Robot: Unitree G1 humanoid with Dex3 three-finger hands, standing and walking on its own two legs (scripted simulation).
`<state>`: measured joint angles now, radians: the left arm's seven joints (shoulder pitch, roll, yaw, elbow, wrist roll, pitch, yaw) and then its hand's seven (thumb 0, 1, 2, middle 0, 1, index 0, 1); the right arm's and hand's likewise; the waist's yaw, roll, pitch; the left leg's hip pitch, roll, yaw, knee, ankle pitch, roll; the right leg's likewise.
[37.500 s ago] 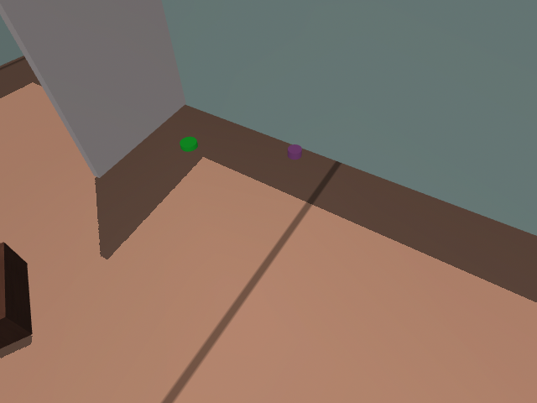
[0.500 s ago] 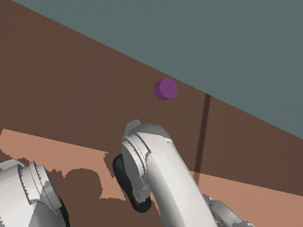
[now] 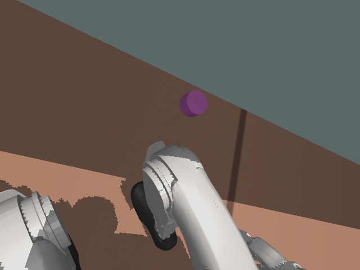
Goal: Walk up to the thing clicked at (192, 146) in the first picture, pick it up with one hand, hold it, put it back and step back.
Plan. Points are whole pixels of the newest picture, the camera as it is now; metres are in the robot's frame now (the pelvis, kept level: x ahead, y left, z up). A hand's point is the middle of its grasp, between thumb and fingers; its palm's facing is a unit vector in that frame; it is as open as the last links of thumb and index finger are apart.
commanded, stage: open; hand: left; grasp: from above
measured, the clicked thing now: out of the picture +0.46 +0.34 -0.29
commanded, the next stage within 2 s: withdraw in 0.50 s
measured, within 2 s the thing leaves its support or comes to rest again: neither
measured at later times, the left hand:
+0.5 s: hand out of the picture +0.45 +0.32 -0.26, palm faces -0.42 -0.16 -0.89, open 13.7 cm
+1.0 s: hand out of the picture +0.47 +0.35 -0.15, palm faces -0.28 -0.08 -0.96, open 14.1 cm
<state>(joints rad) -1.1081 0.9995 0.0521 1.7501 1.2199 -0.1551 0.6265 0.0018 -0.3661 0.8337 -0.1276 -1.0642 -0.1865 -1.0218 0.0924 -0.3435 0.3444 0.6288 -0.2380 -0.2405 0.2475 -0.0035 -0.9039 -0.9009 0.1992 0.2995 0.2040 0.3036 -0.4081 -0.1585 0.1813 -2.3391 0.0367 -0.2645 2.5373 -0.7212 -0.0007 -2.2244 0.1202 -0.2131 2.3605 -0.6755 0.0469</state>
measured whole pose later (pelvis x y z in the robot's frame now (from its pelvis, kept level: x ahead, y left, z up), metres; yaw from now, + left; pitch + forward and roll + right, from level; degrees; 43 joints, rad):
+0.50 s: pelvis +0.00 +0.00 +0.00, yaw +0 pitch +27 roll -15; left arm -1.11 1.03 0.04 1.75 1.24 -0.19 0.63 0.00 -0.43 0.90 -0.07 -1.10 -0.11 -1.06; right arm 0.11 -0.35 0.36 0.62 -0.24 -0.23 0.23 0.00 -0.90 -0.90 0.20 0.30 0.20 0.30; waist -0.41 -0.17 0.19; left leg -2.33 0.04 -0.27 2.53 -0.72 0.01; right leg -2.21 0.12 -0.22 2.35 -0.67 0.05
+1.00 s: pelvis +0.00 +0.00 +0.01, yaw +2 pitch +32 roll -13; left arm -0.97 0.84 0.03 1.39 1.16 -0.07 0.47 0.00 -0.51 0.97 -0.08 -1.00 -0.09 -0.99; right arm 0.15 -0.32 0.21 0.66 -0.17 -0.16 0.27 0.00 -0.91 -0.90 0.20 0.30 0.20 0.30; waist -0.30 -0.02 -0.02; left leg -2.35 0.03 -0.22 2.48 -0.71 0.00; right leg -2.24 0.10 -0.18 2.33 -0.69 0.03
